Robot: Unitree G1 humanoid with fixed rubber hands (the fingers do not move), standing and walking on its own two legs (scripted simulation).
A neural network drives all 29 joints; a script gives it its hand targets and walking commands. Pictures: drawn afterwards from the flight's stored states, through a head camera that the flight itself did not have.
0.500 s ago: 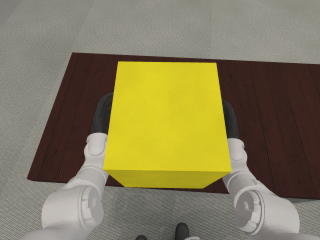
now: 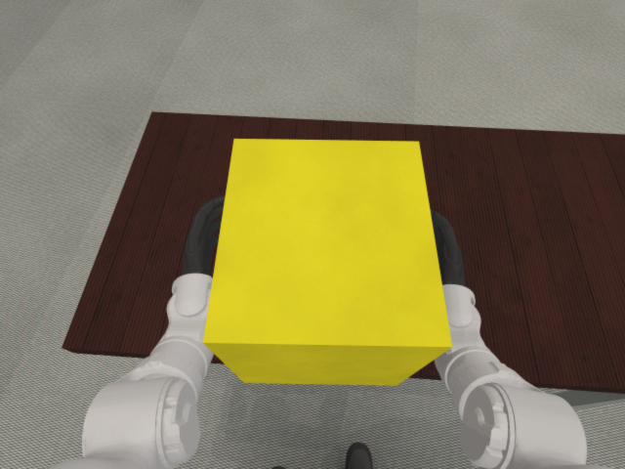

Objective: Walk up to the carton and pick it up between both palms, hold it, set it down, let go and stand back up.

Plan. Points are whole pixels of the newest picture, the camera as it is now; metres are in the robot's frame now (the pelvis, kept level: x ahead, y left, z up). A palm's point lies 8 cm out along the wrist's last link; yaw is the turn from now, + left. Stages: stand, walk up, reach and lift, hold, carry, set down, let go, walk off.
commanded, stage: reach and lift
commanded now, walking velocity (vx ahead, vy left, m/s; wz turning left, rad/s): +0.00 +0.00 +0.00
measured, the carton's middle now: (323, 274) +0.38 +0.01 -0.06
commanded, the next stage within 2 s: none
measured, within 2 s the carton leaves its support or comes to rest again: leaves its support in 0.08 s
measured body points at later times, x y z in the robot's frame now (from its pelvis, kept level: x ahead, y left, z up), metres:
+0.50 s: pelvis +0.01 +0.00 +0.01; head +0.04 +0.00 +0.46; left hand +0.40 +0.16 +0.05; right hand +0.39 -0.17 +0.05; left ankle -0.03 +0.11 -0.73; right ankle +0.03 -0.10 -0.73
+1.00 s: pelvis +0.02 +0.02 +0.02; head +0.00 +0.03 +0.47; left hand +0.40 +0.17 +0.11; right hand +0.38 -0.16 +0.11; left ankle -0.03 +0.11 -0.73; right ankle +0.03 -0.10 -0.73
